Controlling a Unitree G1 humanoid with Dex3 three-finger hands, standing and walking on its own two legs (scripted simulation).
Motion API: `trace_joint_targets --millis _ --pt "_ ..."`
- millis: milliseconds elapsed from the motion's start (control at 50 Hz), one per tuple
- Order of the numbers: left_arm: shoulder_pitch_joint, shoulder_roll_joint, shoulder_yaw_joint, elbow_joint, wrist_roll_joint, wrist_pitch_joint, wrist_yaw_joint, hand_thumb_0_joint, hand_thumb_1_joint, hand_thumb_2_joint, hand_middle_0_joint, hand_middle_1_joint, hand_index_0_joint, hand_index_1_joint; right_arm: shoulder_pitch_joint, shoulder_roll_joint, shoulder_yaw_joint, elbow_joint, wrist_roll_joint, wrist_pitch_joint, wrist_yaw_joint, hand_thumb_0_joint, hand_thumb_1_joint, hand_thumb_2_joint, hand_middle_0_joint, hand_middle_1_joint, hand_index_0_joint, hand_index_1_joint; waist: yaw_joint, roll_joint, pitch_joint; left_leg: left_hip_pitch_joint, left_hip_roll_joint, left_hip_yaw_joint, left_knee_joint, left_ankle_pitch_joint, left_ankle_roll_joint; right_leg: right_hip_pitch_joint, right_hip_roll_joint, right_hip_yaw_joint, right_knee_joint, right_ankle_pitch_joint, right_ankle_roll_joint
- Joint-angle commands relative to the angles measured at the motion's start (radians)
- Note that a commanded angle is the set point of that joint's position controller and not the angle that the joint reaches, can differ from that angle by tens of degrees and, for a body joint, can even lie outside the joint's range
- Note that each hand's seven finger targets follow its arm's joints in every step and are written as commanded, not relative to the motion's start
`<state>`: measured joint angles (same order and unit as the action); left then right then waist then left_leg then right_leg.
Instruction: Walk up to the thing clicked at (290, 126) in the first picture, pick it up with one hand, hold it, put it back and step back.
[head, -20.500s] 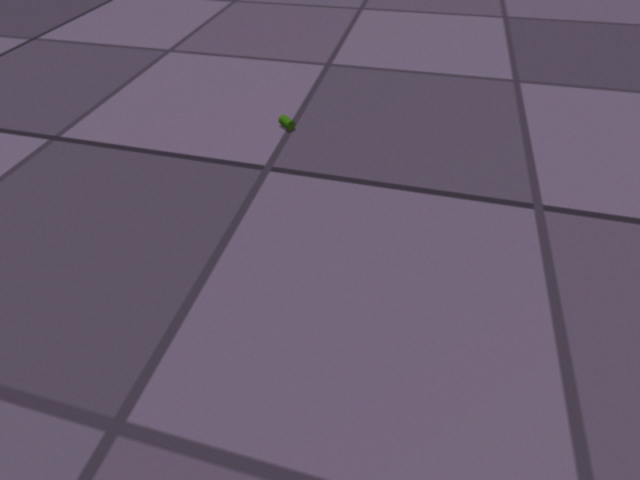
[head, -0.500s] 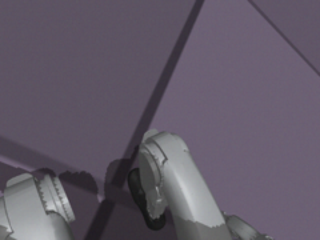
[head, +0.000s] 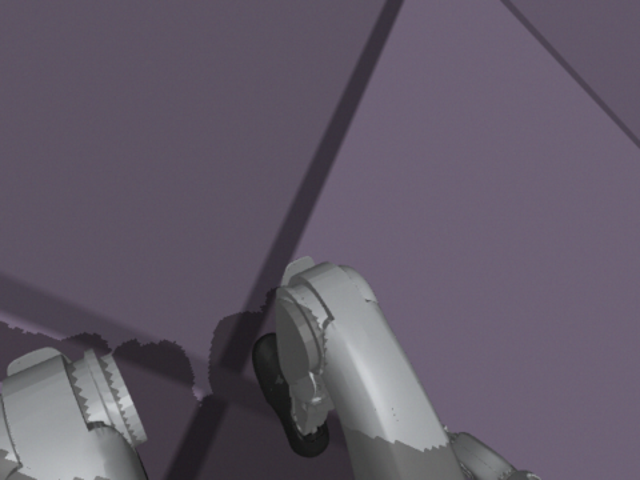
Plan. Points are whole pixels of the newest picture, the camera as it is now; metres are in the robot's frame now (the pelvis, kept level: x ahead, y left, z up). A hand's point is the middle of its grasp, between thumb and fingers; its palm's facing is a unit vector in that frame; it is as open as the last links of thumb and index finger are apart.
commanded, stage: settle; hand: left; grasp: from above
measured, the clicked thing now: out of the picture +0.44 +0.34 -0.27
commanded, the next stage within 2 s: lift in 1.00 s
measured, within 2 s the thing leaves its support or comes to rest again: leaves its support in 0.46 s
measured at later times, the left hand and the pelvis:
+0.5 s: hand out of the picture +0.43 +0.34 -0.22, palm faces -0.39 -0.14 -0.91, open 8.1 cm; pelvis +0.01 +0.00 +0.01, yaw +1 degrees
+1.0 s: hand out of the picture +0.42 +0.34 -0.13, palm faces -0.46 -0.12 -0.88, open 8.1 cm; pelvis +0.00 -0.01 +0.03, yaw +6 degrees
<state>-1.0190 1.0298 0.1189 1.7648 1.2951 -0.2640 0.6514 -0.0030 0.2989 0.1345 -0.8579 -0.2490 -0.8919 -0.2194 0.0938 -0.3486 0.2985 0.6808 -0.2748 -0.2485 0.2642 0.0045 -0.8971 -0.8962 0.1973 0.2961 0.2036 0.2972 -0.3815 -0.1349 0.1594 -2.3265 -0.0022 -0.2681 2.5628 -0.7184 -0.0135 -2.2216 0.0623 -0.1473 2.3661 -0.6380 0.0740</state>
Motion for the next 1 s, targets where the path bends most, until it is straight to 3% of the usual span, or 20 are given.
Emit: trace_joint_targets --millis 0,60,80,100,160,180,220,320,340,380,400,420,440,460,520,620,720,740,860,980 --pt "-0.215 0.198 0.003 -0.088 -0.011 -0.003 0.023 0.000 0.842 0.327 -1.153 -0.289 -1.165 -0.277 0.176 -0.340 -0.104 0.009 0.000 0.003 -0.013 0.000 -0.889 -0.899 0.199 0.300 0.199 0.300 -0.040 0.510 -0.594 0.459 0.032 0.106 -0.294 0.181 0.014 0.314 0.027 -0.134 -0.181 0.202 -0.089" --pt "-0.219 0.185 -0.016 -0.082 -0.010 -0.003 0.016 0.000 0.905 0.310 -1.199 -0.280 -1.214 -0.266 0.164 -0.336 -0.098 0.002 0.002 -0.003 -0.009 0.000 -0.890 -0.899 0.199 0.300 0.199 0.300 -0.047 0.503 -0.574 0.457 0.033 0.105 -0.287 0.171 0.015 0.306 0.025 -0.135 -0.179 0.199 -0.086" --pt "-0.216 0.185 -0.016 -0.085 -0.011 -0.003 0.015 0.000 0.831 0.324 -1.200 -0.296 -1.222 -0.278 0.168 -0.330 -0.092 0.000 0.002 -0.002 -0.009 0.000 -0.906 -0.901 0.200 0.300 0.200 0.300 -0.050 0.488 -0.576 0.456 0.032 0.106 -0.286 0.177 0.017 0.320 0.026 -0.134 -0.183 0.206 -0.085" --pt "-0.214 0.217 0.010 -0.092 -0.013 -0.003 0.021 0.000 0.830 0.329 -1.212 -0.256 -1.225 -0.246 0.173 -0.334 -0.096 0.009 0.004 0.004 -0.013 0.000 -0.903 -0.901 0.200 0.300 0.200 0.300 -0.035 0.500 -0.596 0.454 0.032 0.108 -0.296 0.180 0.017 0.334 0.031 -0.130 -0.194 0.203 -0.088" --pt "-0.222 0.196 -0.012 -0.099 -0.014 0.009 0.002 0.000 0.853 0.322 -1.232 -0.243 -1.244 -0.235 0.169 -0.332 -0.102 0.006 0.008 0.000 -0.011 0.000 -0.905 -0.902 0.200 0.300 0.200 0.300 -0.041 0.512 -0.589 0.464 0.030 0.113 -0.285 0.181 0.015 0.316 0.022 -0.126 -0.184 0.209 -0.085" --pt "-0.231 0.224 0.016 -0.140 -0.020 0.008 0.002 0.000 0.857 0.320 -1.236 -0.230 -1.247 -0.222 0.183 -0.334 -0.106 0.012 0.008 0.003 -0.013 0.000 -0.904 -0.901 0.200 0.300 0.200 0.300 -0.030 0.525 -0.625 0.478 0.032 0.108 -0.295 0.198 0.014 0.325 0.026 -0.130 -0.188 0.217 -0.087" --pt "-0.232 0.217 0.008 -0.150 -0.018 0.017 -0.014 0.000 0.861 0.293 -1.241 -0.212 -1.253 -0.204 0.184 -0.331 -0.113 0.010 0.013 0.001 -0.008 0.000 -0.906 -0.902 0.200 0.300 0.199 0.300 -0.030 0.551 -0.626 0.495 0.032 0.110 -0.294 0.214 0.010 0.320 0.021 -0.127 -0.173 0.229 -0.090" --pt "-0.211 0.222 0.060 -0.302 -0.028 0.026 -0.020 0.000 0.886 0.282 -1.265 -0.190 -1.274 -0.185 0.185 -0.319 -0.148 0.011 0.023 0.012 -0.005 0.000 -0.904 -0.902 0.200 0.300 0.199 0.300 0.021 0.626 -0.744 0.557 0.027 0.123 -0.306 0.276 0.003 0.332 0.021 -0.117 -0.169 0.269 -0.100" --pt "-0.227 0.155 0.004 -0.303 -0.032 0.031 -0.035 0.000 0.897 0.286 -1.281 -0.171 -1.286 -0.170 0.178 -0.305 -0.148 0.010 0.030 0.010 0.001 0.000 -0.905 -0.902 0.200 0.300 0.199 0.300 0.006 0.624 -0.711 0.539 0.026 0.132 -0.299 0.244 0.004 0.301 0.020 -0.113 -0.168 0.246 -0.102" --pt "-0.249 0.220 0.062 -0.407 -0.036 0.030 -0.036 0.000 0.923 0.307 -1.298 -0.168 -1.301 -0.169 0.194 -0.321 -0.172 0.008 0.036 0.014 0.001 0.000 -0.901 -0.901 0.200 0.300 0.199 0.300 0.026 0.653 -0.764 0.570 0.023 0.129 -0.314 0.267 0.002 0.304 0.014 -0.112 -0.173 0.259 -0.103" --pt "-0.238 0.243 0.087 -0.456 -0.033 0.033 -0.039 0.000 0.925 0.303 -1.305 -0.146 -1.304 -0.151 0.193 -0.318 -0.185 0.009 0.045 0.016 0.000 0.000 -0.900 -0.901 0.200 0.300 0.199 0.300 0.053 0.680 -0.811 0.606 0.023 0.131 -0.320 0.292 -0.003 0.304 0.009 -0.107 -0.164 0.268 -0.108" --pt "-0.196 0.185 0.068 -0.472 -0.036 0.040 -0.048 0.000 0.930 0.301 -1.316 -0.132 -1.313 -0.139 0.199 -0.305 -0.195 0.023 0.052 0.024 -0.001 0.000 -0.899 -0.901 0.200 0.300 0.199 0.300 0.072 0.703 -0.840 0.631 0.019 0.137 -0.334 0.306 -0.007 0.303 0.008 -0.103 -0.167 0.270 -0.114" --pt "-0.199 0.150 0.051 -0.472 -0.044 0.044 -0.054 0.000 0.946 0.289 -1.325 -0.120 -1.322 -0.127 0.190 -0.297 -0.207 0.024 0.060 0.030 0.003 0.000 -0.898 -0.901 0.200 0.300 0.199 0.300 0.066 0.700 -0.832 0.617 0.022 0.140 -0.336 0.287 -0.006 0.281 0.009 -0.101 -0.168 0.260 -0.116" --pt "-0.224 0.148 0.053 -0.521 -0.047 0.049 -0.054 0.000 0.969 0.278 -1.333 -0.124 -1.335 -0.126 0.200 -0.286 -0.211 0.026 0.067 0.037 0.004 0.000 -0.895 -0.899 0.200 0.300 0.199 0.300 0.071 0.709 -0.855 0.619 0.020 0.147 -0.348 0.283 -0.003 0.294 0.009 -0.091 -0.176 0.264 -0.114" --pt "-0.219 0.121 0.054 -0.554 -0.056 0.079 -0.070 0.000 1.004 0.273 -1.360 -0.103 -1.361 -0.105 0.215 -0.274 -0.242 0.042 0.092 0.055 0.001 0.000 -0.892 -0.898 0.200 0.299 0.199 0.299 0.086 0.685 -0.878 0.601 0.012 0.169 -0.349 0.288 0.006 0.281 0.005 -0.074 -0.188 0.275 -0.114" --pt "-0.236 0.012 -0.015 -0.511 -0.072 0.117 -0.137 0.000 0.975 0.270 -1.348 -0.095 -1.345 -0.102 0.230 -0.245 -0.259 0.054 0.120 0.084 -0.010 0.000 -0.896 -0.900 0.200 0.300 0.199 0.300 0.079 0.597 -0.837 0.554 0.005 0.176 -0.374 0.254 0.022 0.252 0.000 -0.057 -0.217 0.243 -0.115" --pt "-0.224 0.001 -0.023 -0.533 -0.101 0.117 -0.219 0.000 0.970 0.336 -1.377 -0.110 -1.360 -0.133 0.232 -0.234 -0.276 0.040 0.137 0.107 -0.034 0.000 -0.902 -0.903 0.200 0.300 0.199 0.300 0.106 0.521 -0.863 0.540 -0.005 0.186 -0.402 0.208 0.031 0.284 -0.010 -0.039 -0.249 0.197 -0.112" --pt "-0.235 -0.012 -0.031 -0.537 -0.104 0.113 -0.233 0.000 0.981 0.313 -1.378 -0.115 -1.366 -0.132 0.239 -0.230 -0.277 0.035 0.139 0.112 -0.037 0.000 -0.902 -0.903 0.200 0.300 0.199 0.300 0.098 0.515 -0.848 0.528 -0.008 0.190 -0.400 0.211 0.032 0.291 -0.012 -0.035 -0.254 0.201 -0.111" --pt "-0.221 -0.004 -0.026 -0.566 -0.107 0.079 -0.300 0.000 0.966 0.366 -1.375 -0.128 -1.358 -0.150 0.255 -0.213 -0.288 0.018 0.151 0.146 -0.068 0.000 -0.901 -0.902 0.200 0.300 0.199 0.300 0.107 0.439 -0.861 0.518 -0.015 0.210 -0.405 0.226 0.038 0.350 -0.016 -0.015 -0.293 0.206 -0.107" --pt "-0.243 0.067 0.030 -0.670 -0.102 0.042 -0.309 0.000 0.993 0.380 -1.387 -0.126 -1.368 -0.149 0.257 -0.205 -0.300 -0.001 0.156 0.178 -0.097 0.000 -0.898 -0.900 0.200 0.300 0.199 0.300 0.143 0.471 -0.948 0.548 -0.018 0.229 -0.420 0.234 0.034 0.394 -0.022 0.007 -0.305 0.205 -0.109"
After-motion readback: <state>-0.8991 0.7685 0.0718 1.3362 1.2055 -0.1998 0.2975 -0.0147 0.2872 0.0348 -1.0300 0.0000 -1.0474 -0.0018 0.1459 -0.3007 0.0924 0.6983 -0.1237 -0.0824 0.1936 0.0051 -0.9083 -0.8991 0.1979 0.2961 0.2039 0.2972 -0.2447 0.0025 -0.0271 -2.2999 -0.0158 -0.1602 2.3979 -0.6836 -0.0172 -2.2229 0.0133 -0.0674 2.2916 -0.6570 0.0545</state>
